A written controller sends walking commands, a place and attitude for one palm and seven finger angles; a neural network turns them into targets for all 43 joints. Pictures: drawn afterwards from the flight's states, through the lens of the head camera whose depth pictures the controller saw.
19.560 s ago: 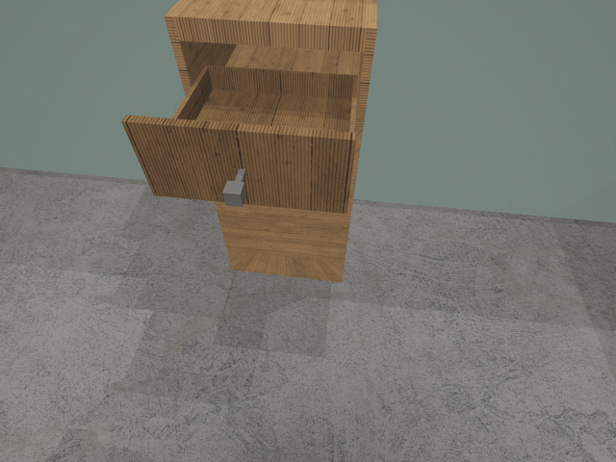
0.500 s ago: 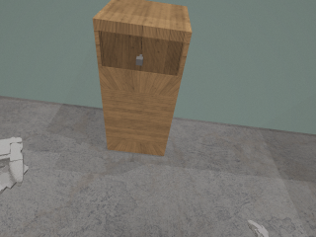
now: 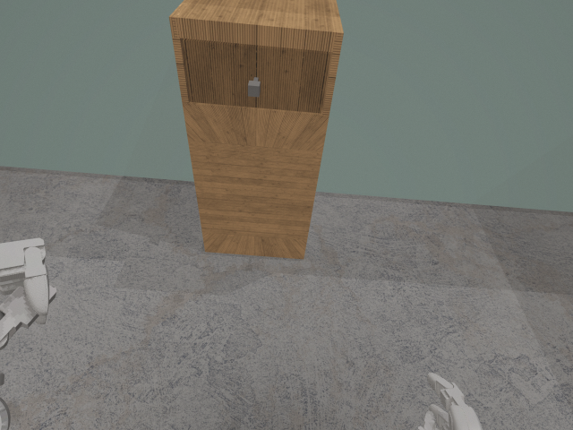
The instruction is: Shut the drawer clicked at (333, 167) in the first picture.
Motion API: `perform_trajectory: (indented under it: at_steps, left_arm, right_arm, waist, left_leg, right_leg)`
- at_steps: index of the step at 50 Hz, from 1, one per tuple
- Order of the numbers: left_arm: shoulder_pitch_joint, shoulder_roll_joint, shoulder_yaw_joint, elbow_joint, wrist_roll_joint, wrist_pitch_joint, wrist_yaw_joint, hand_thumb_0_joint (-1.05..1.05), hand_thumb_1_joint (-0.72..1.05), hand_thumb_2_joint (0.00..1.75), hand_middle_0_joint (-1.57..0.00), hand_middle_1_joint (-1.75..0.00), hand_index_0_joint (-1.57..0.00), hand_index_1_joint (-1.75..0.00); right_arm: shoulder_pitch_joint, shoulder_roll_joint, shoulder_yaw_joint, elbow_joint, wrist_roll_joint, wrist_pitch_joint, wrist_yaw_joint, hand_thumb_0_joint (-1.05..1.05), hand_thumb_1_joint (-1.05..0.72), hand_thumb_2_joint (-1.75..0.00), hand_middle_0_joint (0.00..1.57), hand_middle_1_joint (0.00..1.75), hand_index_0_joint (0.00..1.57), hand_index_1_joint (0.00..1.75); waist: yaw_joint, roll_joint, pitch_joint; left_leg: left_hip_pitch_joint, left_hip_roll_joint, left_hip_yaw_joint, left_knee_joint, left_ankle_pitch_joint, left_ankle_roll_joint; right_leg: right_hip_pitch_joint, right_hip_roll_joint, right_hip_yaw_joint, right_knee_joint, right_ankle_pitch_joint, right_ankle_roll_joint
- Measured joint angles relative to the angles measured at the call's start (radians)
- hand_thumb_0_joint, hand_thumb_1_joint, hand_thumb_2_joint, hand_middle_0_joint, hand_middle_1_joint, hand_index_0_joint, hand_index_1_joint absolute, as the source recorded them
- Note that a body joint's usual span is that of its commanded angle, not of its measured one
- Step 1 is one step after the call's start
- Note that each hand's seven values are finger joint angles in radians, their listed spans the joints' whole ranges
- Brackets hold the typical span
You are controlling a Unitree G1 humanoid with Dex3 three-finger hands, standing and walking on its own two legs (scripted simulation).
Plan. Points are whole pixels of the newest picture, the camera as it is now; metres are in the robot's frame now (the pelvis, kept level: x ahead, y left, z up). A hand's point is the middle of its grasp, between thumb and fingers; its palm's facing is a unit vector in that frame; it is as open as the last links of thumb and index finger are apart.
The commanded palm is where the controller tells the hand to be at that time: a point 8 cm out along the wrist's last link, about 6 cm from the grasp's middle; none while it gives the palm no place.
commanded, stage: stop stepping back and stand still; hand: left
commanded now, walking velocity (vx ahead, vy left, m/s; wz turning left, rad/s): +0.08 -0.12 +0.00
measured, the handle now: (254, 85) +0.94 +0.12 +0.05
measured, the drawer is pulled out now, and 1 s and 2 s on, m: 0.00 0.00 0.00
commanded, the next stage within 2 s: let the arm hang, fingers relaxed in 0.84 s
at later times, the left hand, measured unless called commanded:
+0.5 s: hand (48, 282) +0.21 +0.25 +0.18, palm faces +0.37 -0.78 -0.50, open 3.3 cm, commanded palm +0.14 +0.29 +0.19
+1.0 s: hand (56, 300) +0.23 +0.28 +0.12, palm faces +0.26 -0.82 -0.50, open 3.2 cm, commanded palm none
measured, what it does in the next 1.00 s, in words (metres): stands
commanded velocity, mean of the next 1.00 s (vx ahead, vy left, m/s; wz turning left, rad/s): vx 0.01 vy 0.00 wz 0.00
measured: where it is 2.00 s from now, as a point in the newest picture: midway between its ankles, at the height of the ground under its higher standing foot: outside the picture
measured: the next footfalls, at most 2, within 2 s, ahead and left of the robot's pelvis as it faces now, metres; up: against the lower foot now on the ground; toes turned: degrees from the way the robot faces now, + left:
none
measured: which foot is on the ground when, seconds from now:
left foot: down 0.00-1.00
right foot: down 0.00-1.00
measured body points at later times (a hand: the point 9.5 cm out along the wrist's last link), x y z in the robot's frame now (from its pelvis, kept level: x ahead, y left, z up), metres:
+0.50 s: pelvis +0.03 +0.01 +0.01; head +0.05 +0.01 +0.46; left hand +0.18 +0.29 +0.21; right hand +0.21 -0.21 -0.07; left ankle +0.04 +0.12 -0.72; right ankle +0.03 -0.10 -0.72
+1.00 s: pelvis +0.03 +0.03 +0.01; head +0.05 +0.01 +0.46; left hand +0.21 +0.32 +0.14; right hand +0.22 -0.21 -0.08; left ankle +0.04 +0.12 -0.72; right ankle +0.03 -0.10 -0.72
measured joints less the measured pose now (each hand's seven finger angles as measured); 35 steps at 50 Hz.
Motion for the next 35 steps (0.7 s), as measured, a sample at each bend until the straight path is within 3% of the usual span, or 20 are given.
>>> perform_trajectory:
  at_steps: [2, 4, 5, 6, 7, 9, 14, 18, 21, 26, 35]
  left_arm:
    - [0.029, 0.016, -0.006, -0.015, 0.001, -0.001, -0.006, 0.02, 0.89, 0.9, -1.4, -1.6, -1.41, -1.6]
    - [0.083, 0.05, 0.005, -0.055, 0.001, -0.005, -0.009, 0.02, 0.89, 0.89, -1.4, -1.6, -1.41, -1.6]
    - [0.108, 0.075, 0.02, -0.08, 0.001, -0.011, -0.01, 0.02, 0.89, 0.89, -1.4, -1.6, -1.41, -1.6]
    - [0.117, 0.084, 0.029, -0.099, -0.003, -0.015, -0.013, 0.02, 0.89, 0.89, -1.4, -1.6, -1.41, -1.6]
    - [0.117, 0.083, 0.03, -0.108, -0.007, -0.018, -0.017, 0.02, 0.89, 0.89, -1.4, -1.6, -1.41, -1.6]
    - [0.109, 0.068, 0.024, -0.101, -0.009, -0.024, -0.021, 0.02, 0.89, 0.89, -1.4, -1.6, -1.41, -1.6]
    - [0.107, 0.01, 0.019, -0.061, -0.01, -0.027, -0.001, 0.01, 0.89, 0.89, -1.4, -1.6, -1.41, -1.6]
    - [0.058, 0.009, 0.011, -0.008, 0.006, -0.019, -0.005, 0.02, 0.89, 0.89, -1.4, -1.6, -1.41, -1.6]
    - [0.062, 0.025, 0.01, -0.019, 0.011, -0.021, -0.007, 0.02, 0.89, 0.89, -1.4, -1.6, -1.41, -1.6]
    - [0.128, 0.023, -0.008, -0.051, -0.007, -0.038, -0.017, 0.02, 0.89, 0.89, -1.4, -1.6, -1.41, -1.6]
    - [0.123, 0.021, -0.017, 0.011, -0.013, -0.015, -0.012, 0.02, 0.89, 0.89, -1.4, -1.6, -1.41, -1.6]
  right_arm:
    - [0.007, 0.019, 0.012, -0.01, 0.002, 0.0, 0.018, 0.01, -0.9, -0.9, 0.2, 0.3, 0.21, 0.3]
    - [0.026, 0.032, 0.024, -0.038, 0.0, 0.013, 0.028, 0.01, -0.9, -0.9, 0.2, 0.3, 0.21, 0.3]
    - [0.034, 0.036, 0.026, -0.056, 0.001, 0.022, 0.033, 0.01, -0.9, -0.9, 0.2, 0.3, 0.21, 0.3]
    - [0.028, 0.034, 0.024, -0.058, 0.003, 0.031, 0.035, 0.01, -0.9, -0.9, 0.2, 0.3, 0.21, 0.3]
    - [0.019, 0.026, 0.02, -0.047, 0.001, 0.037, 0.036, 0.01, -0.9, -0.9, 0.2, 0.3, 0.21, 0.3]
    - [0.012, 0.011, 0.013, -0.007, 0.0, 0.048, 0.035, 0.01, -0.9, -0.9, 0.2, 0.3, 0.21, 0.3]
    - [0.03, -0.021, 0.005, 0.005, 0.002, 0.034, 0.003, 0.01, -0.9, -0.9, 0.2, 0.3, 0.21, 0.3]
    - [0.004, -0.002, 0.005, 0.004, 0.0, 0.009, 0.0, 0.01, -0.9, -0.9, 0.2, 0.3, 0.21, 0.3]
    - [-0.01, 0.011, 0.021, -0.02, 0.004, -0.008, 0.016, 0.01, -0.9, -0.9, 0.2, 0.3, 0.21, 0.3]
    - [-0.046, 0.011, 0.025, -0.041, 0.013, 0.014, 0.031, 0.01, -0.9, -0.9, 0.2, 0.3, 0.21, 0.3]
    - [-0.061, -0.02, 0.007, -0.061, 0.019, 0.052, -0.001, 0.01, -0.9, -0.9, 0.2, 0.3, 0.21, 0.3]
  waist:
    - [-0.015, 0.008, 0.002]
    - [-0.022, 0.02, -0.006]
    - [-0.018, 0.012, -0.014]
    - [-0.007, 0.015, -0.004]
    - [0.001, 0.026, 0.011]
    - [0.014, 0.041, 0.012]
    - [0.022, 0.053, -0.005]
    - [0.029, 0.025, 0.028]
    - [0.019, 0.032, 0.037]
    - [0.008, 0.07, 0.031]
    - [0.024, 0.066, 0.03]
  left_leg:
    - [0.011, 0.005, -0.016, -0.032, 0.016, -0.01]
    - [-0.011, 0.019, -0.023, -0.012, -0.018, -0.013]
    - [-0.05, 0.013, -0.02, 0.044, -0.089, -0.01]
    - [-0.09, 0.01, -0.027, 0.135, -0.13, -0.01]
    - [-0.122, 0.009, -0.037, 0.23, -0.131, -0.012]
    - [-0.141, 0.006, -0.035, 0.316, -0.134, -0.012]
    - [0.007, 0.008, 0.0, -0.009, -0.042, 0.012]
    - [0.041, -0.025, 0.019, -0.04, -0.026, 0.005]
    - [0.05, -0.026, 0.009, -0.065, -0.016, -0.002]
    - [0.049, 0.003, 0.001, -0.082, -0.017, -0.012]
    - [0.099, -0.016, 0.021, -0.162, 0.008, 0.002]
  right_leg:
    - [0.024, 0.013, -0.023, -0.062, 0.006, -0.006]
    - [0.093, 0.024, -0.041, -0.23, -0.006, -0.019]
    - [0.113, 0.022, -0.017, -0.319, -0.012, -0.039]
    - [0.102, 0.022, -0.017, -0.339, 0.107, -0.047]
    - [0.096, 0.024, -0.025, -0.333, 0.184, -0.045]
    - [0.105, 0.024, -0.034, -0.337, 0.206, -0.033]
    - [0.113, 0.006, -0.033, -0.335, 0.172, 0.001]
    - [0.114, -0.006, 0.002, -0.275, 0.097, 0.011]
    - [0.161, 0.007, -0.007, -0.384, 0.19, 0.006]
    - [0.183, 0.038, -0.013, -0.455, 0.206, -0.014]
    - [0.215, 0.021, 0.007, -0.505, 0.221, 0.004]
